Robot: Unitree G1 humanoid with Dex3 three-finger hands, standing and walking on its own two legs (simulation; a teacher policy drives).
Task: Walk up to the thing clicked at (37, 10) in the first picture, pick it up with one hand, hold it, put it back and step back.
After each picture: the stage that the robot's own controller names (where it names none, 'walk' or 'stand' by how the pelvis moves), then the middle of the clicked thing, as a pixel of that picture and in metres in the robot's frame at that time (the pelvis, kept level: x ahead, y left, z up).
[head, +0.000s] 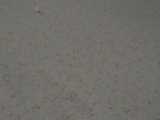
stand; (37, 11) +2.13 +0.70 -0.72
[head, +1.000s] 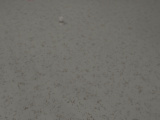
walk; (61, 20) +2.04 +0.32 -0.70
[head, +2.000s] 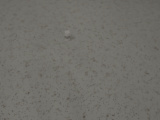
walk; (67, 35) +1.40 +0.15 -0.71
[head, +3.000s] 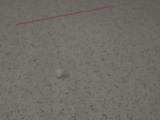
walk; (59, 75) +0.89 +0.19 -0.71
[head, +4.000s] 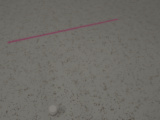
walk; (53, 111) +0.54 +0.20 -0.71
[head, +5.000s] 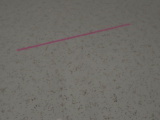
stand; out of the picture +0.44 +0.20 -0.71
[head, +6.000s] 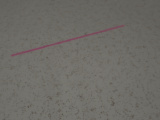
stand; out of the picture +0.40 +0.20 -0.73
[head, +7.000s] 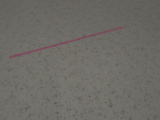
stand; out of the picture +0.39 +0.21 -0.73
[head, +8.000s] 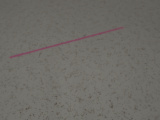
stand; out of the picture +0.39 +0.21 -0.73
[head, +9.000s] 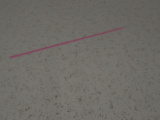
stand; out of the picture +0.38 +0.21 -0.73
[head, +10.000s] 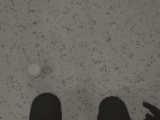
go down; (35, 71) +0.45 +0.23 -0.43
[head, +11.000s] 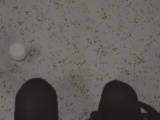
go down; (19, 54) +0.46 +0.27 -0.30
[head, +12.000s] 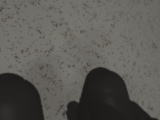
close in; out of the picture +0.43 +0.31 -0.23
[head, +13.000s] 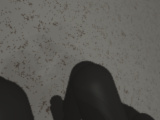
close; out of the picture +0.43 +0.32 -0.22
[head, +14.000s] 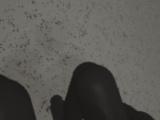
lift; out of the picture +0.42 +0.32 -0.23
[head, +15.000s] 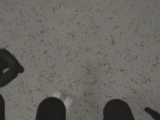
close; (62, 99) +0.34 +0.12 -0.47
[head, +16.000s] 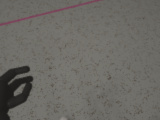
hold; out of the picture +0.32 +0.08 -0.64
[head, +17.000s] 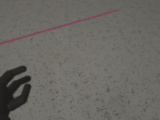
go down; out of the picture +0.32 +0.08 -0.68
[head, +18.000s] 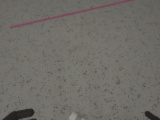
stand; out of the picture +0.37 +0.05 -0.63
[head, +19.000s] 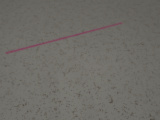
hold; out of the picture +0.35 +0.05 -0.68
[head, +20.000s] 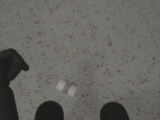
crouch; (67, 88) +0.40 +0.08 -0.49
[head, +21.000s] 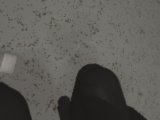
lower; out of the picture +0.40 +0.16 -0.25
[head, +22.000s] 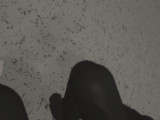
lower; out of the picture +0.38 +0.17 -0.25
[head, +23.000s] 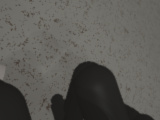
lower; out of the picture +0.37 +0.17 -0.25
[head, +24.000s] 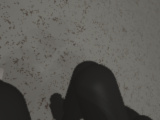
lower; out of the picture +0.36 +0.18 -0.25
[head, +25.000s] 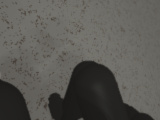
loosen; out of the picture +0.35 +0.18 -0.25
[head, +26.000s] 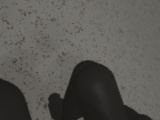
withdraw; out of the picture +0.34 +0.18 -0.25
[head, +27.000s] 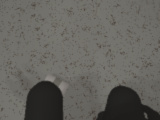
walk; (56, 84) +0.35 +0.13 -0.37
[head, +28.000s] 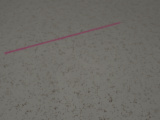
stand; out of the picture +0.27 +0.09 -0.68
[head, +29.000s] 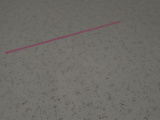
stand; out of the picture +0.28 +0.12 -0.69
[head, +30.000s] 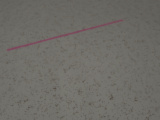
stand; out of the picture +0.27 +0.11 -0.69
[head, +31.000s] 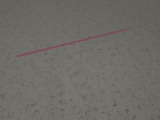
stand; out of the picture +0.28 +0.10 -0.75
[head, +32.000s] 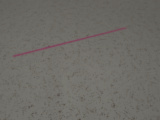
stand; out of the picture +0.25 +0.11 -0.75
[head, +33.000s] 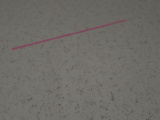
walk; out of the picture +0.26 +0.11 -0.75
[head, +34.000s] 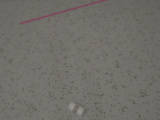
walk; (76, 108) +0.45 +0.09 -0.73
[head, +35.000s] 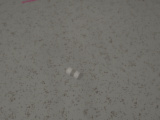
walk; (73, 73) +0.75 +0.08 -0.71
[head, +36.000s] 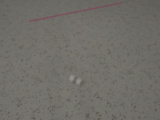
stand; (75, 80) +0.86 +0.09 -0.73
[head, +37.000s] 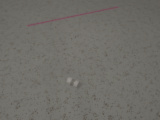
stand; (73, 82) +0.89 +0.11 -0.75
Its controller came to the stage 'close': yes
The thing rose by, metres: 0.03
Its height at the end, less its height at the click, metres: -0.02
